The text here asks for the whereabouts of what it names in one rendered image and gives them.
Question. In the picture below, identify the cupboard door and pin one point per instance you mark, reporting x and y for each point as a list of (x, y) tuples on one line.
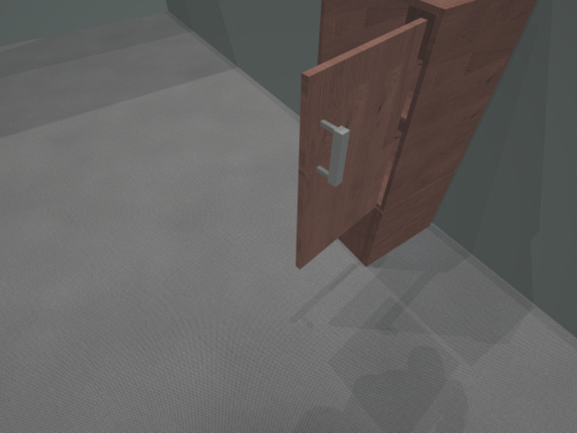
[(363, 90)]

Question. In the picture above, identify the handle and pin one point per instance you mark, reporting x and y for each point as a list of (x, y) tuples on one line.
[(338, 153)]

